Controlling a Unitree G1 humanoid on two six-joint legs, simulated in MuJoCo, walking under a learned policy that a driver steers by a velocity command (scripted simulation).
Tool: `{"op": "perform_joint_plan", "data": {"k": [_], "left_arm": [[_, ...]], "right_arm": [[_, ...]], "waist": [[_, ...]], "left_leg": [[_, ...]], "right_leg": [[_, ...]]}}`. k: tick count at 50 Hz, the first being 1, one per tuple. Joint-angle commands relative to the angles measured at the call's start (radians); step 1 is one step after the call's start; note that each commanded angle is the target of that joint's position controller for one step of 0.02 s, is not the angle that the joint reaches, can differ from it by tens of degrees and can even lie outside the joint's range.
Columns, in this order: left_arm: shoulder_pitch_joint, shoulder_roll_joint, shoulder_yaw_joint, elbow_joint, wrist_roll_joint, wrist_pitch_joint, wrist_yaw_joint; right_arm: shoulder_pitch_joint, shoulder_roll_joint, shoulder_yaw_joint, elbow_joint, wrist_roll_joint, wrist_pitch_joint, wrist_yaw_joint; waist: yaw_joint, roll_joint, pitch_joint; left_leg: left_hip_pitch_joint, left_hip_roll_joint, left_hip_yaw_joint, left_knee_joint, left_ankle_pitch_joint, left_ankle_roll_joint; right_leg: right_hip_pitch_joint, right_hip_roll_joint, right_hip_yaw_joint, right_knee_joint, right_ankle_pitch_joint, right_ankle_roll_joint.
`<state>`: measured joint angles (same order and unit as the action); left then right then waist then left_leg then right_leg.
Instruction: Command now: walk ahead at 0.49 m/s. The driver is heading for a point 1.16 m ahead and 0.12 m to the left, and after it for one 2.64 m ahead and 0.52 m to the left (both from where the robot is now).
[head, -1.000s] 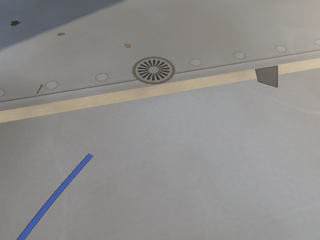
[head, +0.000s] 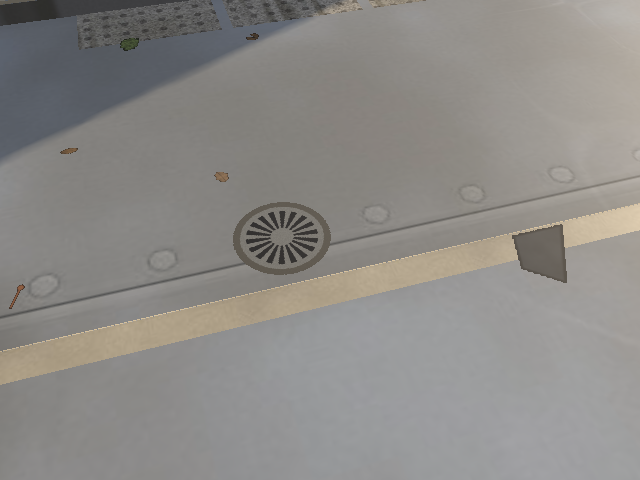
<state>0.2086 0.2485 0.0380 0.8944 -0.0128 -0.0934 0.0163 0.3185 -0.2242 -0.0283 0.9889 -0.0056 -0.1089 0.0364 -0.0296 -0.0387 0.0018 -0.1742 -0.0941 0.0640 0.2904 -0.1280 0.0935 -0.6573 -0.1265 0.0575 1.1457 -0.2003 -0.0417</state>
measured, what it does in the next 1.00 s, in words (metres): walks ahead: right foot, then left foot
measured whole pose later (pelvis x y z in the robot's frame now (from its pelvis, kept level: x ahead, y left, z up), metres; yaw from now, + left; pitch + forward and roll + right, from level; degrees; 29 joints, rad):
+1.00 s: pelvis +0.57 -0.01 -0.01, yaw +1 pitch +1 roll +0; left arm 0.41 0.19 0.03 1.02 0.08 -0.10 -0.06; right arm 0.13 -0.22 -0.04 0.90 -0.05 -0.11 0.02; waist 0.01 0.00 0.01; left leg -0.38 -0.04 0.06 0.50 -0.14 0.08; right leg -0.22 -0.01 0.06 1.08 -0.44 -0.07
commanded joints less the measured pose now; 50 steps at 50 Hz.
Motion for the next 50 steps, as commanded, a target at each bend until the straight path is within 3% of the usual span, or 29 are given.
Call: {"op": "perform_joint_plan", "data": {"k": [1,6,11,13,14,15,16,17,18,19,20,21,23,25,26,27,29,31,35,38,41,43,44,45,46,47,48,49,50], "left_arm": [[0.034,0.046,0.014,-0.043,0.013,0.004,0.007],[-0.16,0.028,0.005,-0.096,0.001,-0.008,-0.01],[-0.262,0.047,0.003,-0.146,-0.01,-0.02,-0.042],[-0.205,0.074,0.014,-0.141,-0.01,-0.029,-0.049],[-0.108,0.102,0.031,-0.115,-0.008,-0.032,-0.048],[0.078,0.159,0.059,-0.06,-0.007,-0.034,-0.041],[0.254,0.263,0.084,-0.028,0.012,-0.031,-0.035],[0.303,0.266,0.082,-0.011,0.012,-0.025,-0.044],[0.258,0.173,0.056,-0.018,0.006,-0.028,-0.044],[0.15,0.137,0.042,-0.042,0.002,-0.027,-0.042],[0.066,0.111,0.032,-0.06,0.007,-0.025,-0.046],[0.027,0.087,0.026,-0.064,0.013,-0.026,-0.05],[0.031,0.063,0.02,-0.044,0.018,-0.028,-0.056],[0.067,0.089,0.027,-0.019,0.017,-0.032,-0.049],[0.154,0.002,0.007,0.002,0.127,-0.053,-0.034],[0.205,0.001,0.007,0.026,0.13,-0.054,-0.037],[0.212,0.023,0.003,0.033,0.107,-0.05,-0.054],[0.242,0.022,-0.006,0.057,0.094,-0.045,-0.071],[0.302,0.043,-0.011,0.101,0.094,-0.04,-0.09],[0.326,0.042,-0.013,0.13,0.094,-0.033,-0.088],[0.335,0.061,-0.001,0.144,0.09,-0.018,-0.078],[0.315,0.095,0.016,0.137,0.086,-0.008,-0.07],[0.323,0.094,0.019,0.135,0.094,-0.008,-0.069],[0.417,0.021,0.0,0.134,0.11,-0.015,-0.066],[0.505,-0.053,-0.033,0.108,0.125,-0.031,-0.088],[0.337,0.01,-0.005,0.088,0.086,-0.023,-0.108],[0.177,0.032,0.012,0.043,0.064,-0.025,-0.1],[0.123,0.054,0.021,0.036,0.074,-0.031,-0.073],[0.134,0.014,0.012,0.028,0.097,-0.032,-0.052]], "right_arm": [[-0.037,-0.13,-0.02,-0.053,0.001,-0.017,-0.02],[0.065,-0.163,-0.026,-0.029,0.02,-0.002,-0.037],[0.123,-0.171,-0.033,0.001,0.026,0.021,-0.04],[0.101,-0.186,-0.039,-0.002,0.026,0.032,-0.042],[0.077,-0.185,-0.038,-0.008,0.023,0.037,-0.042],[0.067,-0.156,-0.026,-0.019,0.013,0.039,-0.041],[0.122,-0.081,0.0,-0.046,0.001,0.028,-0.037],[0.192,-0.005,0.024,-0.036,0.011,0.002,-0.03],[0.112,-0.13,-0.007,-0.043,0.039,-0.017,-0.027],[0.026,-0.167,-0.018,-0.074,0.05,-0.025,-0.027],[-0.017,-0.16,-0.021,-0.079,0.038,-0.023,-0.033],[-0.023,-0.142,-0.026,-0.081,0.026,-0.013,-0.037],[0.016,-0.093,-0.024,-0.07,0.024,0.014,-0.038],[-0.003,-0.085,-0.028,-0.079,0.021,0.027,-0.042],[0.0,0.033,0.024,-0.066,-0.115,0.018,0.004],[-0.042,0.012,0.013,-0.075,-0.111,0.017,0.019],[-0.152,-0.046,0.002,-0.109,-0.078,0.021,0.026],[-0.216,-0.034,0.012,-0.131,-0.078,0.034,0.026],[-0.302,-0.038,0.016,-0.172,-0.065,0.054,0.028],[-0.361,-0.049,0.009,-0.198,-0.055,0.06,0.022],[-0.408,-0.054,0.0,-0.215,-0.048,0.062,0.017],[-0.376,-0.084,-0.02,-0.213,-0.032,0.051,0.012],[-0.284,-0.113,-0.036,-0.187,-0.017,0.038,0.005],[-0.107,-0.141,-0.041,-0.138,-0.015,0.027,0.002],[0.165,-0.162,-0.041,-0.08,-0.016,0.024,0.001],[0.348,-0.149,-0.045,0.002,-0.057,0.019,-0.01],[0.255,-0.174,-0.059,0.002,-0.063,-0.005,-0.02],[0.104,-0.142,-0.055,-0.024,-0.05,-0.011,-0.029],[0.045,-0.077,-0.034,-0.032,-0.041,-0.009,-0.034]], "waist": [[0.046,0.077,0.055],[-0.025,0.079,0.058],[-0.046,0.093,0.084],[-0.002,0.114,0.053],[0.055,0.116,-0.002],[0.132,0.092,-0.119],[0.153,-0.072,-0.289],[0.13,-0.269,-0.387],[0.137,-0.169,-0.293],[0.11,-0.111,-0.167],[0.079,-0.028,-0.109],[0.049,-0.017,-0.065],[0.013,-0.039,-0.046],[0.003,-0.029,-0.016],[0.041,-0.033,0.021],[0.054,-0.015,0.044],[0.061,-0.018,0.043],[0.065,-0.026,0.046],[0.074,-0.03,0.075],[0.073,-0.028,0.095],[0.076,-0.031,0.102],[0.027,-0.031,0.055],[-0.007,-0.022,-0.026],[-0.018,0.063,-0.234],[-0.091,0.261,-0.446],[-0.176,0.189,-0.361],[-0.147,0.129,-0.109],[-0.093,0.105,0.019],[-0.038,0.101,-0.001]], "left_leg": [[-0.101,0.279,-0.209,-0.205,0.083,0.169],[0.015,0.27,-0.16,-0.186,0.087,0.122],[0.178,0.339,-0.185,-0.102,0.084,0.107],[0.203,0.351,-0.187,-0.028,0.206,0.088],[0.192,0.319,-0.157,0.085,0.377,0.068],[0.111,0.257,-0.106,0.306,0.45,0.038],[-0.214,0.146,-0.031,0.694,0.181,-0.022],[-0.493,0.02,-0.112,0.93,-0.425,-0.049],[-0.595,0.084,-0.198,1.037,-0.405,-0.027],[-0.62,0.14,-0.164,1.027,-0.301,-0.012],[-0.571,0.184,-0.144,0.98,-0.21,-0.016],[-0.521,0.215,-0.14,0.923,-0.154,-0.021],[-0.443,0.233,-0.13,0.87,-0.104,-0.032],[-0.477,0.239,-0.12,0.82,-0.058,-0.048],[-0.56,0.218,-0.14,0.791,0.042,-0.042],[-0.636,0.218,-0.143,0.72,0.097,-0.045],[-0.653,0.215,-0.112,0.592,0.197,-0.059],[-0.598,0.2,-0.084,0.492,0.272,-0.068],[-0.544,0.17,-0.069,0.355,0.307,-0.049],[-0.549,0.159,-0.082,0.274,0.248,-0.026],[-0.491,0.138,-0.058,0.222,0.14,0.001],[-0.299,0.084,0.012,0.19,0.126,0.031],[-0.077,0.059,0.025,0.233,0.153,0.062],[0.326,0.138,-0.062,0.365,0.317,0.161],[0.789,0.382,-0.519,0.192,0.1,0.357],[0.752,0.444,-0.743,0.018,-0.089,0.309],[0.501,0.406,-0.64,-0.031,-0.283,0.196],[0.262,0.382,-0.537,-0.067,-0.271,0.174],[0.147,0.365,-0.467,-0.093,-0.173,0.182]], "right_leg": [[-0.03,-0.043,0.001,-0.136,0.156,0.027],[0.003,0.011,-0.043,-0.47,0.313,0.038],[-0.001,0.036,-0.045,-0.604,0.192,0.007],[0.106,0.065,-0.066,-0.642,0.12,-0.023],[0.244,0.099,-0.095,-0.665,0.106,-0.045],[0.496,0.09,-0.077,-0.656,0.125,-0.083],[0.886,-0.154,0.248,-0.653,0.099,-0.197],[1.075,-0.286,0.64,-0.806,-0.053,-0.288],[1.001,-0.253,0.6,-0.838,-0.106,-0.241],[0.851,-0.226,0.445,-0.855,-0.023,-0.203],[0.71,-0.184,0.336,-0.887,0.074,-0.187],[0.611,-0.145,0.255,-0.923,0.133,-0.175],[0.522,-0.097,0.165,-0.975,0.186,-0.174],[0.503,-0.089,0.111,-1.0,0.272,-0.186],[0.552,-0.089,0.111,-1.002,0.195,-0.237],[0.588,-0.1,0.112,-1.011,0.171,-0.247],[0.583,-0.092,0.079,-1.016,0.186,-0.25],[0.549,-0.086,0.04,-1.016,0.258,-0.249],[0.597,-0.102,0.015,-1.017,0.338,-0.246],[0.725,-0.133,0.015,-1.012,0.351,-0.216],[0.812,-0.155,0.002,-0.989,0.398,-0.183],[0.797,-0.129,-0.036,-0.889,0.638,-0.146],[0.72,-0.067,-0.081,-0.762,0.758,-0.096],[0.521,0.023,-0.122,-0.514,0.595,-0.035],[0.12,0.186,-0.099,-0.197,0.042,0.031],[-0.034,0.218,0.009,0.065,-0.387,0.001],[-0.127,0.138,0.082,0.144,-0.315,-0.052],[-0.096,0.067,0.067,0.12,-0.227,-0.066],[-0.003,0.03,0.067,0.071,-0.183,-0.08]]}}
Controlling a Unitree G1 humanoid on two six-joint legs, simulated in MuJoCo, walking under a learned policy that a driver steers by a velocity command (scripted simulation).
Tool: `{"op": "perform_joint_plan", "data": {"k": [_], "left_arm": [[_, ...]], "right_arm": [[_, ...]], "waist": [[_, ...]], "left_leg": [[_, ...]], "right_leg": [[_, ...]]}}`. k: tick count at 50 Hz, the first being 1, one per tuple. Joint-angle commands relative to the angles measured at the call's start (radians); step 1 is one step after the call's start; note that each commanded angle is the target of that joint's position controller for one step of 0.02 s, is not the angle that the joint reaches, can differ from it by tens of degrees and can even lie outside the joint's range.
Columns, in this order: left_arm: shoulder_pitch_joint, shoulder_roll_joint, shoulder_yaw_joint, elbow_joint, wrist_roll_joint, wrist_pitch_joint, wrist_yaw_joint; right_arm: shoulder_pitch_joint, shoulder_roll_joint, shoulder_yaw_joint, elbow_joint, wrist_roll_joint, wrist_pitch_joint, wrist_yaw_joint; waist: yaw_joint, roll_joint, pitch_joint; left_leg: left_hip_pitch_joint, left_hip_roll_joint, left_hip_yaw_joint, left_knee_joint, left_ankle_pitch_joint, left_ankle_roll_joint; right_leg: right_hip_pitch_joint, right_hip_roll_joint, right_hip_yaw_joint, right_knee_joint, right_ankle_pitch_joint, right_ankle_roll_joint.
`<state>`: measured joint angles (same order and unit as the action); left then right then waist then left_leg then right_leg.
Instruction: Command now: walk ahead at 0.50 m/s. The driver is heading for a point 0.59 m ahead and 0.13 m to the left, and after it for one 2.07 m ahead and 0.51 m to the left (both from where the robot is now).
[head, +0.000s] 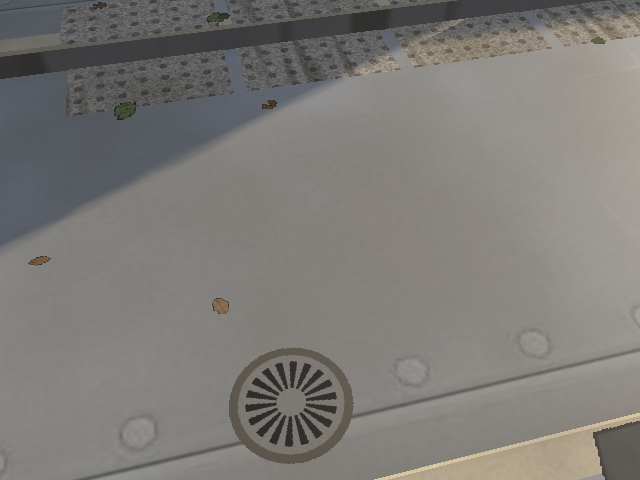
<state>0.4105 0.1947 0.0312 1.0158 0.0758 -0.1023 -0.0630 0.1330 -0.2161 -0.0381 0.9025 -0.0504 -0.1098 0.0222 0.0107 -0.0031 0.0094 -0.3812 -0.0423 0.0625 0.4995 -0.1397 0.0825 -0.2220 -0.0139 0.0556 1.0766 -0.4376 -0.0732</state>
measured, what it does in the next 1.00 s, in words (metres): walks ahead, turning left: right foot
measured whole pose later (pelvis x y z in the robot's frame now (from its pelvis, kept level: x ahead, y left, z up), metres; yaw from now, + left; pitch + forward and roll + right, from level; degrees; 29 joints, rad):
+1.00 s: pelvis +0.52 +0.02 -0.05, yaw +20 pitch +1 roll -6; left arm 0.47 0.11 0.03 1.04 -0.02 -0.09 0.06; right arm 0.06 -0.18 -0.04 0.84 0.02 -0.03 0.08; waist 0.09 0.07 0.03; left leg -0.50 0.10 0.00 0.42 0.28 0.05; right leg -0.02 -0.04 -0.33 0.69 -0.64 0.06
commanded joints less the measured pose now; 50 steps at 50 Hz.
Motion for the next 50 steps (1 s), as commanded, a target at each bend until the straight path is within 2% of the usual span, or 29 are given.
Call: {"op": "perform_joint_plan", "data": {"k": [1,3,7,12,16,18,19,21,22,23,24,25,26,27,28,29,30,31,32,34,35,37,40,42,44,47,48,49,50], "left_arm": [[-0.077,0.016,0.006,-0.095,0.014,-0.016,0.035],[-0.041,-0.026,0.0,-0.086,0.008,0.003,0.034],[-0.163,0.013,0.004,-0.114,0.004,0.017,0.008],[-0.339,0.024,0.003,-0.179,0.0,0.04,0.007],[-0.469,0.033,0.012,-0.225,-0.009,0.052,0.008],[-0.526,0.038,0.019,-0.247,-0.013,0.051,0.016],[-0.516,0.035,0.02,-0.251,-0.016,0.048,0.02],[-0.528,0.059,0.03,-0.251,-0.014,0.04,0.028],[-0.491,0.063,0.036,-0.244,-0.009,0.03,0.027],[-0.432,0.088,0.047,-0.224,-0.035,0.023,0.033],[-0.275,0.142,0.064,-0.184,-0.055,0.007,0.042],[-0.04,0.156,0.059,-0.142,-0.049,-0.004,0.045],[0.168,0.122,0.052,-0.067,-0.01,-0.001,0.053],[0.088,0.133,0.062,-0.058,0.01,-0.014,0.067],[-0.04,0.113,0.059,-0.076,-0.01,-0.016,0.076],[-0.079,0.031,0.031,-0.077,-0.024,-0.012,0.083],[-0.114,-0.037,0.012,-0.082,-0.023,-0.014,0.089],[-0.131,-0.056,0.006,-0.088,-0.022,-0.017,0.091],[-0.14,-0.065,0.004,-0.09,-0.02,-0.022,0.091],[-0.11,-0.037,0.012,-0.073,-0.002,-0.035,0.085],[-0.084,-0.037,0.013,-0.057,0.021,-0.037,0.084],[-0.059,-0.07,-0.005,-0.047,0.042,-0.054,0.085],[-0.024,-0.017,-0.008,-0.033,0.018,-0.061,0.071],[0.017,0.002,-0.01,-0.012,0.01,-0.068,0.061],[0.057,0.02,-0.008,0.0,-0.009,-0.067,0.077],[0.161,0.01,-0.007,0.037,-0.022,-0.033,0.114],[0.015,0.177,0.064,-0.008,-0.159,0.013,0.139],[0.043,0.158,0.058,-0.024,-0.156,0.033,0.149],[0.035,0.137,0.059,-0.028,-0.139,0.046,0.15]], "right_arm": [[0.188,-0.026,-0.009,0.047,0.007,-0.007,-0.023],[0.168,0.01,0.001,0.035,0.005,-0.014,-0.022],[0.248,-0.01,0.001,0.053,-0.027,-0.037,0.006],[0.392,-0.023,0.011,0.109,-0.018,-0.034,0.047],[0.508,-0.006,0.02,0.172,-0.028,-0.018,0.062],[0.52,-0.008,0.018,0.191,-0.022,-0.011,0.064],[0.503,-0.013,0.016,0.192,-0.035,-0.011,0.061],[0.454,-0.029,0.002,0.176,-0.02,-0.009,0.05],[0.433,-0.036,-0.003,0.159,-0.026,-0.008,0.044],[0.412,-0.057,-0.014,0.164,-0.016,-0.007,0.044],[0.439,-0.04,-0.012,0.148,-0.022,-0.013,0.043],[0.556,0.088,0.026,0.13,-0.041,-0.026,0.051],[0.438,0.039,0.014,0.115,-0.022,-0.024,0.07],[0.279,-0.014,-0.018,0.068,-0.001,-0.024,0.063],[0.249,-0.018,-0.024,0.075,0.001,-0.021,0.04],[0.28,0.021,-0.02,0.076,-0.019,-0.014,0.024],[0.27,0.075,-0.009,0.074,-0.037,-0.007,0.02],[0.267,0.114,-0.003,0.067,-0.043,0.003,0.018],[0.272,0.108,-0.01,0.065,-0.036,0.01,0.025],[0.22,0.1,-0.012,0.043,-0.026,0.019,0.047],[0.228,0.107,-0.007,0.04,-0.032,0.021,0.062],[0.166,0.081,-0.007,0.004,-0.028,0.018,0.072],[0.05,0.039,-0.012,-0.048,-0.021,0.026,0.057],[0.013,0.012,-0.012,-0.074,-0.018,0.044,0.047],[-0.02,-0.007,-0.012,-0.089,-0.032,0.056,0.042],[-0.119,0.017,0.003,-0.091,-0.049,0.062,0.042],[-0.269,-0.059,-0.028,-0.163,0.143,0.07,0.06],[-0.204,-0.071,-0.031,-0.151,0.142,0.072,0.072],[-0.051,-0.071,-0.048,-0.105,0.114,0.076,0.071]], "waist": [[-0.044,0.049,0.004],[0.006,0.035,0.021],[-0.017,0.037,0.043],[-0.049,0.049,0.044],[-0.082,0.056,0.076],[-0.081,0.055,0.088],[-0.06,0.07,0.08],[-0.043,0.056,0.059],[-0.013,0.061,0.029],[0.031,0.056,0.001],[0.059,0.021,-0.147],[0.101,-0.193,-0.404],[0.188,-0.208,-0.382],[0.167,-0.099,-0.111],[0.107,-0.059,0.011],[0.056,-0.039,-0.027],[0.031,-0.027,0.004],[0.005,-0.023,0.019],[-0.012,-0.007,0.032],[-0.007,-0.024,0.05],[-0.008,-0.022,0.052],[-0.007,0.009,0.053],[0.01,-0.033,0.052],[0.006,-0.023,0.097],[0.017,-0.001,0.123],[0.085,0.018,0.14],[0.096,-0.039,0.189],[0.074,0.013,0.084],[0.003,0.015,0.001]], "left_leg": [[0.267,0.301,-0.401,-0.331,-0.07,0.191],[0.172,0.266,-0.32,-0.386,-0.026,0.178],[0.155,0.241,-0.207,-0.394,0.158,0.202],[0.221,0.232,-0.149,-0.335,0.411,0.203],[0.38,0.261,-0.169,-0.323,0.371,0.192],[0.463,0.282,-0.199,-0.309,0.386,0.182],[0.493,0.304,-0.214,-0.281,0.428,0.171],[0.51,0.293,-0.201,-0.227,0.492,0.136],[0.41,0.262,-0.174,-0.166,0.594,0.116],[0.335,0.223,-0.168,-0.089,0.673,0.081],[0.183,0.145,-0.144,0.1,0.603,0.03],[-0.17,-0.018,-0.112,0.422,0.119,-0.037],[-0.344,-0.054,-0.115,0.748,-0.466,-0.024],[-0.436,0.029,-0.189,0.853,-0.376,0.02],[-0.389,0.099,-0.177,0.841,-0.276,0.03],[-0.295,0.135,-0.184,0.789,-0.218,0.045],[-0.249,0.161,-0.191,0.762,-0.151,0.051],[-0.21,0.169,-0.187,0.738,-0.135,0.048],[-0.207,0.165,-0.183,0.684,-0.129,0.044],[-0.225,0.175,-0.16,0.567,-0.028,0.031],[-0.227,0.181,-0.165,0.565,0.095,0.034],[-0.281,0.197,-0.193,0.405,0.315,0.024],[-0.122,0.158,-0.092,0.169,0.511,-0.001],[-0.139,0.172,-0.107,0.107,0.486,-0.02],[-0.257,0.202,-0.128,0.018,0.415,-0.039],[-0.343,0.22,-0.089,-0.112,0.379,-0.049],[-0.27,0.126,-0.053,-0.087,0.386,-0.046],[-0.151,0.082,-0.011,-0.081,0.428,-0.039],[0.052,0.033,0.039,-0.093,0.465,-0.017]], "right_leg": [[-0.385,-0.11,0.058,0.117,0.104,-0.046],[-0.34,-0.117,0.038,0.072,0.142,-0.031],[-0.451,-0.129,-0.009,-0.112,0.395,0.008],[-0.439,-0.09,-0.04,-0.369,0.613,0.045],[-0.475,-0.066,-0.046,-0.469,0.563,0.031],[-0.482,-0.059,-0.038,-0.526,0.481,0.018],[-0.471,-0.073,0.0,-0.478,0.483,0.011],[-0.395,-0.05,-0.036,-0.516,0.358,-0.008],[-0.213,-0.014,-0.099,-0.475,0.365,-0.022],[-0.048,-0.006,-0.1,-0.556,0.403,-0.052],[0.296,-0.044,-0.064,-0.458,0.538,-0.136],[0.782,-0.266,0.286,-0.549,0.481,-0.348],[0.778,-0.394,0.551,-0.739,0.276,-0.353],[0.499,-0.374,0.476,-0.799,0.107,-0.253],[0.267,-0.358,0.335,-0.835,0.14,-0.22],[0.189,-0.338,0.251,-0.866,0.214,-0.212],[0.117,-0.318,0.166,-0.896,0.295,-0.194],[0.069,-0.299,0.107,-0.924,0.346,-0.181],[0.049,-0.283,0.05,-0.947,0.372,-0.174],[0.048,-0.248,-0.074,-0.969,0.437,-0.163],[0.044,-0.243,-0.112,-0.945,0.493,-0.161],[0.072,-0.226,-0.171,-0.899,0.519,-0.14],[-0.027,-0.163,-0.251,-0.85,0.508,-0.128],[0.016,-0.208,-0.231,-0.799,0.562,-0.116],[0.172,-0.259,-0.205,-0.733,0.575,-0.092],[0.318,-0.284,-0.193,-0.647,0.443,-0.063],[0.152,-0.236,-0.24,-0.484,0.442,-0.035],[0.127,-0.221,-0.269,-0.358,0.464,-0.019],[0.042,-0.198,-0.312,-0.178,0.468,0.007]]}}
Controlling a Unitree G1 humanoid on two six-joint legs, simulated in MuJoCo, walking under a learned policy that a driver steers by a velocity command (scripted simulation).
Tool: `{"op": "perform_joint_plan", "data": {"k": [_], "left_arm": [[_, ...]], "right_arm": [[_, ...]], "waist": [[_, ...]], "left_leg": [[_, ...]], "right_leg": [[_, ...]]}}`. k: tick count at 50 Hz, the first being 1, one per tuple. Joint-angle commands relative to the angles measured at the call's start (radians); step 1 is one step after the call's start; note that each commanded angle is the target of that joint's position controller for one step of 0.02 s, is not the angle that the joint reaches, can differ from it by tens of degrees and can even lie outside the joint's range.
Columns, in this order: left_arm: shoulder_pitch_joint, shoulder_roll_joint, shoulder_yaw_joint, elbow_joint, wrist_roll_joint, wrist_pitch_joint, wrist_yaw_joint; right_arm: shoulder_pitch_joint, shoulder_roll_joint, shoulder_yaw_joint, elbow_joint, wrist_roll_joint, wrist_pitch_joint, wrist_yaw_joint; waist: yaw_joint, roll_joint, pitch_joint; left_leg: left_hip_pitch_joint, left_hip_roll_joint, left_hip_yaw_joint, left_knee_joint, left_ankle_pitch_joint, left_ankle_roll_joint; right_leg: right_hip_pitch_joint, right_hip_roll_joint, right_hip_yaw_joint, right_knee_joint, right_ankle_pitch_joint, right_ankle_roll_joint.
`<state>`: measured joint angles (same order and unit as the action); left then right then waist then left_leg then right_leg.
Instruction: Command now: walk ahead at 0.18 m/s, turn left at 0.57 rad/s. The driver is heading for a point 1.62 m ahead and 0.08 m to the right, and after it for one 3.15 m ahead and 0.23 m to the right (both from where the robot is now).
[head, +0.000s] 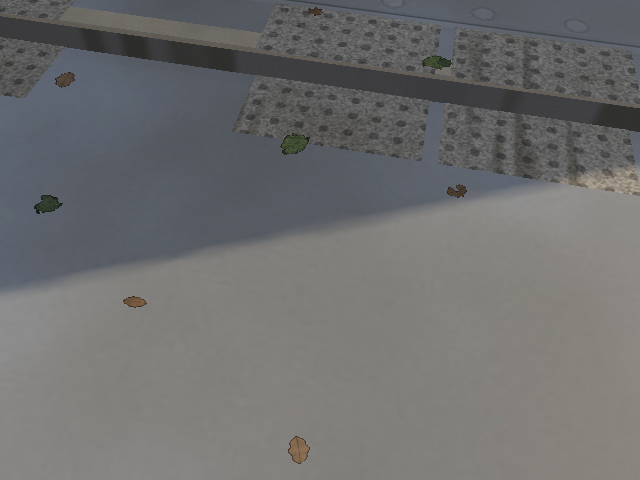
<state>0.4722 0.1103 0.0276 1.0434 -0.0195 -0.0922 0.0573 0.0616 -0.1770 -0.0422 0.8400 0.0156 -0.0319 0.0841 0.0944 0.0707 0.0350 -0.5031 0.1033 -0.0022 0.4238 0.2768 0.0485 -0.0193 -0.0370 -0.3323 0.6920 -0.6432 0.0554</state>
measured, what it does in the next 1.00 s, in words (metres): goes down: left foot 0.10 m lower, then right foot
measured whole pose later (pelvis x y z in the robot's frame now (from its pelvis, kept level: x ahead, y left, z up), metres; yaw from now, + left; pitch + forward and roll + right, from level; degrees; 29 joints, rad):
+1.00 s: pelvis +0.13 -0.04 -0.06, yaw +7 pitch +2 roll +1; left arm 0.19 0.26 0.09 0.78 -0.01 0.03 0.03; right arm 0.21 -0.22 -0.09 0.84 -0.01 0.01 -0.07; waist 0.00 -0.01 0.01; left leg -0.30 0.05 0.05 0.62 -0.35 -0.02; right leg -0.48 0.01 0.00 0.92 -0.50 -0.01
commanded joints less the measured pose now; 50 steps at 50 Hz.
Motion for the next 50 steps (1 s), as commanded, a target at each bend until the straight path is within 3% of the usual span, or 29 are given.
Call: {"op": "perform_joint_plan", "data": {"k": [1,2,3,4,5,7,9,10,12,14,19,22,23,24,25,26,27,29,31,34,36,37,38,39,40,44,47,48,50], "left_arm": [[-0.044,0.193,0.056,-0.071,-0.032,0.033,0.015],[-0.078,0.142,0.049,-0.102,-0.018,0.022,-0.002],[0.001,0.093,0.023,-0.146,-0.024,0.0,-0.018],[-0.028,0.153,0.023,-0.193,-0.033,-0.023,-0.038],[-0.091,0.156,0.012,-0.258,-0.038,-0.025,-0.038],[-0.118,0.203,0.031,-0.239,-0.008,0.023,-0.002],[-0.138,0.222,0.052,-0.249,0.023,0.074,0.024],[-0.159,0.226,0.057,-0.268,0.025,0.081,0.031],[-0.216,0.181,0.045,-0.289,0.032,0.08,0.036],[-0.269,0.153,0.033,-0.309,0.028,0.085,0.028],[-0.344,0.197,0.044,-0.346,0.019,0.106,0.007],[-0.289,0.181,0.048,-0.321,0.03,0.093,-0.014],[-0.252,0.21,0.054,-0.318,0.044,0.089,-0.021],[-0.215,0.294,0.07,-0.319,0.062,0.089,-0.026],[-0.208,0.29,0.073,-0.312,0.077,0.083,-0.035],[-0.249,0.26,0.066,-0.331,0.078,0.071,-0.033],[-0.304,0.253,0.066,-0.338,0.064,0.064,-0.026],[-0.392,0.224,0.059,-0.341,0.039,0.062,-0.022],[-0.38,0.19,0.051,-0.311,0.037,0.07,-0.025],[-0.294,0.177,0.044,-0.265,0.029,0.072,-0.026],[-0.229,0.17,0.038,-0.236,0.025,0.061,-0.03],[-0.218,0.161,0.033,-0.233,0.031,0.051,-0.036],[-0.168,0.161,0.037,-0.232,0.026,0.045,-0.043],[-0.232,0.212,0.045,-0.227,0.027,0.047,-0.042],[-0.296,0.235,0.055,-0.259,0.016,0.053,-0.038],[-0.336,0.208,0.061,-0.32,0.009,0.085,-0.018],[-0.34,0.202,0.071,-0.351,0.013,0.102,-0.027],[-0.358,0.198,0.072,-0.365,0.01,0.107,-0.032],[-0.351,0.18,0.065,-0.375,0.006,0.116,-0.038]], "right_arm": [[0.237,-0.15,-0.073,0.035,0.018,0.006,-0.009],[0.38,-0.239,-0.098,0.089,0.0,0.007,-0.034],[0.386,-0.303,-0.086,0.064,-0.04,-0.01,-0.047],[0.385,-0.291,-0.08,0.009,-0.025,-0.007,-0.054],[0.299,-0.28,-0.072,-0.025,-0.019,0.013,-0.068],[0.064,-0.205,-0.041,-0.108,-0.014,0.034,-0.089],[0.032,-0.228,-0.042,-0.116,-0.037,0.028,-0.086],[0.055,-0.246,-0.047,-0.106,-0.036,0.025,-0.093],[0.066,-0.235,-0.049,-0.102,-0.028,0.031,-0.117],[0.073,-0.234,-0.049,-0.108,-0.023,0.048,-0.136],[0.077,-0.211,-0.045,-0.119,-0.026,0.06,-0.138],[0.108,-0.145,-0.023,-0.111,-0.025,0.057,-0.133],[0.166,-0.117,-0.016,-0.095,-0.026,0.054,-0.133],[0.242,-0.089,-0.014,-0.097,-0.035,0.046,-0.13],[0.155,-0.143,-0.034,-0.141,-0.019,0.027,-0.126],[0.074,-0.214,-0.058,-0.145,-0.015,0.022,-0.126],[0.075,-0.218,-0.068,-0.132,-0.014,0.032,-0.126],[0.158,-0.16,-0.064,-0.075,-0.024,0.059,-0.123],[0.157,-0.083,-0.041,-0.053,-0.019,0.062,-0.115],[0.136,-0.068,-0.036,-0.045,-0.013,0.052,-0.11],[0.152,-0.099,-0.039,-0.032,-0.028,0.048,-0.109],[0.173,-0.146,-0.047,-0.032,-0.035,0.047,-0.114],[0.16,-0.178,-0.06,0.004,-0.023,0.047,-0.112],[0.155,-0.129,-0.054,-0.007,-0.016,0.043,-0.107],[0.142,-0.148,-0.058,-0.012,-0.02,0.04,-0.113],[0.213,-0.195,-0.083,-0.012,-0.022,0.038,-0.145],[0.173,-0.204,-0.084,-0.053,-0.026,0.034,-0.164],[0.167,-0.217,-0.085,-0.062,-0.028,0.028,-0.169],[0.106,-0.242,-0.093,-0.071,-0.014,0.025,-0.172]], "waist": [[-0.166,-0.04,-0.137],[-0.223,0.1,-0.179],[-0.176,0.213,-0.361],[-0.233,0.188,-0.545],[-0.188,0.118,-0.545],[-0.08,-0.156,-0.366],[-0.051,-0.08,-0.233],[-0.049,-0.063,-0.174],[-0.054,-0.023,-0.178],[-0.07,0.017,-0.225],[-0.098,0.094,-0.157],[-0.071,0.068,-0.127],[-0.074,0.016,-0.132],[-0.127,-0.22,-0.169],[-0.091,-0.372,-0.133],[-0.075,-0.287,-0.097],[-0.098,-0.241,-0.089],[-0.145,-0.221,-0.089],[-0.135,-0.221,-0.083],[-0.111,-0.244,-0.095],[-0.11,-0.211,-0.115],[-0.097,-0.154,-0.126],[-0.033,-0.001,-0.116],[-0.093,-0.035,-0.09],[-0.101,-0.024,-0.058],[-0.122,0.068,-0.071],[-0.128,0.159,-0.071],[-0.134,0.123,-0.066],[-0.105,0.073,-0.072]], "left_leg": [[0.463,-0.145,0.131,-0.034,0.136,0.059],[0.767,0.016,-0.037,0.016,0.647,0.145],[1.039,0.236,-0.332,0.243,1.125,0.327],[1.072,0.309,-0.42,0.192,0.985,0.435],[0.995,0.311,-0.464,0.118,0.52,0.431],[0.514,0.265,-0.444,-0.046,0.023,0.337],[0.206,0.234,-0.452,-0.086,0.013,0.337],[0.123,0.154,-0.358,-0.097,-0.008,0.309],[0.126,0.058,-0.255,-0.056,0.015,0.242],[0.155,0.054,-0.254,-0.049,-0.073,0.222],[0.071,0.058,-0.331,-0.096,-0.519,0.186],[0.033,0.01,-0.32,-0.024,-0.586,0.119],[-0.009,-0.035,-0.286,0.051,-0.649,0.06],[-0.125,-0.171,-0.15,0.3,-0.799,-0.013],[-0.194,-0.172,-0.097,0.356,-0.878,-0.049],[-0.171,-0.135,-0.133,0.483,-0.841,-0.069],[-0.154,-0.128,-0.126,0.546,-0.788,-0.08],[-0.033,-0.1,-0.093,0.569,-0.687,-0.105],[0.107,-0.106,-0.032,0.424,-0.635,-0.103],[0.212,-0.118,-0.003,0.146,-0.577,-0.084],[0.335,-0.09,-0.041,0.02,-0.423,-0.069],[0.412,-0.016,-0.112,0.026,-0.253,-0.048],[0.353,-0.03,-0.095,0.086,-0.351,-0.01],[0.303,-0.049,-0.085,0.062,-0.438,-0.002],[0.289,-0.044,-0.087,0.052,-0.465,-0.004],[0.321,0.069,-0.181,0.008,-0.471,0.061],[0.339,0.27,-0.333,-0.04,-0.269,0.191],[0.353,0.301,-0.344,-0.041,-0.202,0.212],[0.325,0.271,-0.247,-0.017,-0.158,0.157]], "right_leg": [[-0.281,-0.12,0.051,0.437,0.639,-0.077],[-0.604,0.001,0.054,0.866,-0.039,0.007],[-0.868,0.033,0.243,1.211,-0.308,0.036],[-0.903,0.0,0.393,1.226,-0.217,0.025],[-0.974,-0.025,0.426,1.22,-0.106,0.007],[-0.833,-0.074,0.429,0.959,0.171,0.013],[-0.7,-0.052,0.42,0.895,0.217,0.029],[-0.66,-0.038,0.418,0.744,0.278,0.037],[-0.612,-0.011,0.39,0.458,0.374,0.04],[-0.551,0.0,0.392,0.33,0.445,0.052],[-0.406,0.019,0.38,0.108,0.397,0.029],[-0.22,0.031,0.33,-0.149,0.438,-0.028],[-0.126,-0.049,0.393,-0.218,0.505,-0.056],[-0.008,-0.229,0.581,-0.24,0.674,-0.146],[-0.122,-0.355,0.815,-0.366,0.604,-0.304],[-0.18,-0.335,0.826,-0.394,0.512,-0.33],[-0.216,-0.295,0.762,-0.39,0.485,-0.301],[-0.308,-0.209,0.612,-0.381,0.522,-0.238],[-0.376,-0.122,0.482,-0.369,0.511,-0.194],[-0.307,-0.122,0.483,-0.315,0.476,-0.201],[-0.301,-0.115,0.491,-0.275,0.509,-0.149],[-0.349,-0.088,0.471,-0.23,0.492,-0.109],[-0.331,-0.026,0.407,-0.254,0.471,-0.085],[-0.306,-0.012,0.385,-0.214,0.452,-0.06],[-0.342,0.004,0.379,-0.179,0.46,-0.062],[-0.458,0.044,0.362,0.007,0.506,-0.076],[-0.588,0.039,0.339,0.27,0.11,-0.066],[-0.637,0.015,0.362,0.345,0.042,-0.065],[-0.602,-0.022,0.367,0.293,0.108,-0.064]]}}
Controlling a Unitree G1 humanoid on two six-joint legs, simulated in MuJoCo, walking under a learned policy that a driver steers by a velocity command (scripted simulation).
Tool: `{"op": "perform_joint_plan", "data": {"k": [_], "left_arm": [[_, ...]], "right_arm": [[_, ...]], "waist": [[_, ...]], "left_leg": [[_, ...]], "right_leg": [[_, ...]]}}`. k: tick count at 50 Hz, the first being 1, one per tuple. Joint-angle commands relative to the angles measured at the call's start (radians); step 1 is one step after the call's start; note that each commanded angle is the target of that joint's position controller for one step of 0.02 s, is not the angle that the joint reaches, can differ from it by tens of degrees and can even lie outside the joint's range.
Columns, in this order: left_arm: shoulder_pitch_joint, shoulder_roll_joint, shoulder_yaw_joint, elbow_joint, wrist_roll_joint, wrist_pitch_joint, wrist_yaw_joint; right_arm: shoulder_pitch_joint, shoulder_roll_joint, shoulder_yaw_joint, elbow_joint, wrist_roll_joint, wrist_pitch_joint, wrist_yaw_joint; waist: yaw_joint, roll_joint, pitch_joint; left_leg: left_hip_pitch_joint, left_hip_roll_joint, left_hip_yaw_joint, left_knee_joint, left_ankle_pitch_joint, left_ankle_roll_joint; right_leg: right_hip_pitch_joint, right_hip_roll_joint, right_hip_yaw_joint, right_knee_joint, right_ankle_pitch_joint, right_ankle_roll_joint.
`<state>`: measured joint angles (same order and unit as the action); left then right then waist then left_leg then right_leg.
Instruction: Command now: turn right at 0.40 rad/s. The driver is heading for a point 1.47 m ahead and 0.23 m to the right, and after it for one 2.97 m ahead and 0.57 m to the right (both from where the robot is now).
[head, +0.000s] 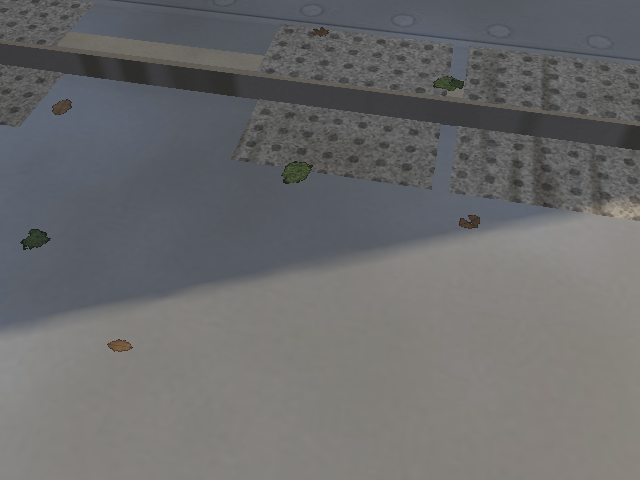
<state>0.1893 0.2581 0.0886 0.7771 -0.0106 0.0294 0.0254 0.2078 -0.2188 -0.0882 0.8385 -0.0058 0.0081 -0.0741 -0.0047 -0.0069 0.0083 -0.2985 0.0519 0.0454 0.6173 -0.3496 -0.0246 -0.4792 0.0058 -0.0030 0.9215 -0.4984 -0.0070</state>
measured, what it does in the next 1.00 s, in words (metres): walks ahead, turning right: right foot, then left foot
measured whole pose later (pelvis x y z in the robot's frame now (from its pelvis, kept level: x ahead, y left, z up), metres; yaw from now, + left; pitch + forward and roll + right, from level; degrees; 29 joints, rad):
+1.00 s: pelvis +0.39 -0.13 +0.02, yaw -20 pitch +4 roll +2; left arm 0.05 0.26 0.04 0.64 -0.01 -0.09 -0.02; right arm 0.41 -0.26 -0.07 0.86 0.03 -0.07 0.01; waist -0.11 -0.04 0.02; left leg -0.06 -0.05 -0.04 0.28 -0.29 0.03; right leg -0.65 -0.07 0.07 0.62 -0.02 0.01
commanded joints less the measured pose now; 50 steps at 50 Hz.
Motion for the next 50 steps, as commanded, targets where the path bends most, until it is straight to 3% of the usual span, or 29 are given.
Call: {"op": "perform_joint_plan", "data": {"k": [1,2,4,5,6,7,8,9,10,11,12,13,17,21,27,29,31,32,33,34,35,36,37,38,39,41,44,47,50], "left_arm": [[-0.049,0.036,0.004,-0.103,-0.003,-0.002,-0.01],[-0.027,0.041,0.006,-0.097,-0.006,0.001,-0.016],[0.044,0.044,0.015,-0.067,-0.014,0.009,-0.027],[0.116,0.058,0.028,-0.034,-0.016,0.012,-0.03],[0.202,0.118,0.049,-0.012,-0.017,0.003,-0.027],[0.258,0.267,0.061,-0.061,-0.011,-0.028,-0.029],[0.282,0.244,0.05,-0.075,0.023,-0.062,-0.038],[0.233,0.212,0.036,-0.073,0.028,-0.084,-0.034],[0.163,0.181,0.025,-0.091,0.017,-0.088,-0.028],[0.094,0.168,0.018,-0.112,0.007,-0.084,-0.02],[0.057,0.169,0.016,-0.126,0.009,-0.082,-0.013],[0.056,0.166,0.015,-0.13,0.011,-0.083,-0.008],[0.181,0.151,0.017,-0.095,-0.012,-0.092,0.006],[0.252,0.149,0.021,-0.066,-0.017,-0.082,0.013],[0.307,0.147,0.024,-0.045,-0.021,-0.067,0.015],[0.299,0.149,0.025,-0.045,-0.022,-0.06,0.016],[0.252,0.143,0.021,-0.063,-0.022,-0.06,0.012],[0.196,0.126,0.012,-0.088,-0.01,-0.068,0.006],[0.274,0.056,-0.007,-0.101,0.0,-0.08,0.003],[0.363,0.058,-0.016,-0.079,-0.022,-0.094,0.001],[0.288,0.142,0.005,-0.078,-0.038,-0.101,-0.003],[0.178,0.149,0.003,-0.099,-0.031,-0.104,-0.008],[0.115,0.134,0.002,-0.114,-0.011,-0.108,-0.01],[0.1,0.131,0.006,-0.119,0.006,-0.108,-0.011],[0.116,0.109,0.002,-0.118,0.002,-0.106,-0.016],[0.114,0.069,-0.011,-0.122,0.003,-0.102,-0.02],[-0.015,0.041,-0.031,-0.174,0.022,-0.119,-0.021],[-0.131,0.03,-0.04,-0.197,0.01,-0.134,-0.038],[-0.193,0.067,-0.028,-0.223,-0.005,-0.142,-0.052]], "right_arm": [[-0.074,-0.204,-0.049,-0.075,0.013,-0.01,-0.013],[-0.098,-0.207,-0.05,-0.079,0.017,-0.002,-0.01],[-0.09,-0.192,-0.046,-0.073,0.031,0.006,0.008],[-0.069,-0.158,-0.035,-0.067,0.024,0.006,0.018],[-0.075,-0.084,-0.014,-0.079,0.005,0.002,0.031],[-0.153,-0.028,0.007,-0.164,-0.014,-0.023,0.037],[-0.221,-0.086,-0.006,-0.191,0.026,-0.059,0.04],[-0.237,-0.135,-0.017,-0.187,0.046,-0.079,0.039],[-0.21,-0.156,-0.024,-0.162,0.026,-0.086,0.033],[-0.171,-0.167,-0.03,-0.132,0.001,-0.085,0.025],[-0.141,-0.181,-0.038,-0.121,-0.009,-0.085,0.026],[-0.137,-0.171,-0.037,-0.117,-0.01,-0.087,0.032],[-0.22,-0.106,-0.016,-0.15,-0.01,-0.097,0.055],[-0.32,-0.092,-0.006,-0.185,0.004,-0.107,0.078],[-0.416,-0.105,0.003,-0.241,0.017,-0.144,0.107],[-0.381,-0.118,0.0,-0.238,0.019,-0.154,0.114],[-0.224,-0.159,-0.021,-0.204,0.013,-0.159,0.107],[-0.042,-0.205,-0.038,-0.174,0.002,-0.158,0.1],[0.165,-0.292,-0.062,-0.144,-0.017,-0.15,0.091],[0.219,-0.255,-0.054,-0.088,0.008,-0.141,0.104],[0.149,-0.182,-0.034,-0.104,0.029,-0.133,0.099],[0.081,-0.149,-0.022,-0.115,0.025,-0.123,0.094],[0.03,-0.13,-0.012,-0.116,0.014,-0.116,0.093],[0.003,-0.114,-0.003,-0.12,0.004,-0.117,0.094],[-0.006,-0.112,0.0,-0.119,-0.002,-0.118,0.095],[0.005,-0.126,-0.001,-0.1,0.009,-0.126,0.096],[0.042,-0.169,-0.01,-0.079,0.028,-0.118,0.086],[0.104,-0.199,-0.014,-0.059,0.04,-0.103,0.08],[0.167,-0.211,-0.013,-0.043,0.05,-0.092,0.078]], "waist": [[0.005,0.155,-0.064],[0.015,0.163,-0.079],[0.045,0.138,-0.105],[0.066,0.087,-0.103],[0.092,-0.114,-0.066],[0.097,-0.385,-0.059],[0.139,-0.259,-0.06],[0.098,-0.166,0.014],[0.057,-0.092,0.027],[0.021,-0.059,0.028],[-0.007,-0.066,0.02],[-0.01,-0.068,0.007],[0.033,-0.044,-0.023],[0.074,-0.105,-0.006],[0.107,-0.13,0.026],[0.089,-0.156,0.012],[0.001,-0.17,-0.067],[-0.093,-0.144,-0.189],[-0.116,0.074,-0.385],[-0.084,0.318,-0.427],[-0.088,0.201,-0.233],[-0.08,0.114,-0.111],[-0.049,0.051,-0.026],[-0.021,0.049,-0.013],[0.004,0.064,-0.008],[0.02,0.087,-0.004],[-0.004,0.07,0.018],[-0.045,0.072,0.022],[-0.053,0.087,0.011]], "left_leg": [[0.084,0.29,-0.226,-0.192,0.484,0.196],[0.045,0.263,-0.163,-0.17,0.473,0.167],[-0.071,0.219,-0.073,-0.126,0.082,0.109],[-0.167,0.182,-0.027,-0.041,-0.14,0.079],[-0.355,0.097,0.086,0.275,-0.264,0.014],[-0.678,-0.06,0.018,0.625,-0.366,-0.034],[-0.783,-0.051,-0.145,0.711,-0.305,0.004],[-0.824,-0.015,-0.172,0.719,-0.189,0.035],[-0.778,0.015,-0.173,0.673,-0.076,0.048],[-0.69,0.04,-0.174,0.6,0.036,0.042],[-0.592,0.048,-0.166,0.534,0.122,0.031],[-0.538,0.032,-0.145,0.499,0.199,0.017],[-0.49,-0.011,-0.129,0.237,0.383,-0.01],[-0.428,-0.051,-0.124,0.029,0.437,-0.02],[-0.381,-0.077,-0.104,-0.098,0.315,0.002],[-0.264,-0.092,-0.072,-0.129,0.27,0.025],[0.0,-0.116,-0.041,-0.194,0.271,0.084],[0.278,-0.014,-0.133,-0.155,0.288,0.156],[0.696,0.22,-0.483,-0.138,0.244,0.298],[0.781,0.355,-0.821,-0.266,0.079,0.388],[0.643,0.32,-0.742,-0.304,-0.035,0.35],[0.489,0.269,-0.585,-0.325,0.002,0.31],[0.342,0.222,-0.489,-0.363,0.085,0.288],[0.252,0.191,-0.434,-0.391,0.164,0.271],[0.197,0.172,-0.397,-0.416,0.214,0.268],[0.147,0.164,-0.329,-0.45,0.326,0.282],[0.108,0.125,-0.25,-0.462,0.446,0.273],[0.068,0.082,-0.199,-0.437,0.438,0.236],[0.124,0.124,-0.259,-0.388,0.383,0.214]], "right_leg": [[-0.068,-0.056,0.005,0.015,0.025,-0.002],[0.012,-0.035,-0.034,-0.044,0.081,-0.005],[0.221,0.032,-0.123,-0.199,0.22,-0.027],[0.345,0.066,-0.134,-0.252,0.192,-0.046],[0.46,-0.027,0.072,-0.384,0.058,-0.11],[0.55,-0.315,0.719,-0.615,-0.004,-0.299],[0.554,-0.398,0.928,-0.767,-0.176,-0.397],[0.508,-0.389,0.881,-0.749,-0.207,-0.354],[0.446,-0.342,0.753,-0.704,-0.159,-0.291],[0.366,-0.281,0.624,-0.687,-0.079,-0.242],[0.291,-0.23,0.531,-0.699,-0.025,-0.214],[0.264,-0.195,0.469,-0.705,0.054,-0.205],[0.333,-0.159,0.344,-0.688,0.329,-0.184],[0.365,-0.148,0.337,-0.685,0.359,-0.17],[0.457,-0.175,0.404,-0.604,0.465,-0.202],[0.442,-0.182,0.414,-0.575,0.553,-0.188],[0.404,-0.131,0.376,-0.44,0.849,-0.151],[0.283,-0.086,0.327,-0.234,0.868,-0.113],[-0.031,0.04,0.236,0.135,0.518,-0.041],[-0.243,0.103,0.238,0.344,-0.069,-0.018],[-0.346,0.038,0.241,0.418,-0.022,-0.017],[-0.346,-0.012,0.193,0.401,0.068,-0.02],[-0.319,-0.05,0.154,0.332,0.13,-0.021],[-0.264,-0.083,0.14,0.275,0.172,-0.02],[-0.221,-0.098,0.128,0.246,0.189,-0.017],[-0.209,-0.115,0.096,0.178,0.206,-0.007],[-0.198,-0.113,0.052,-0.04,0.338,0.014],[-0.076,-0.055,0.02,-0.268,0.513,0.027],[-0.009,-0.028,0.039,-0.367,0.529,0.019]]}}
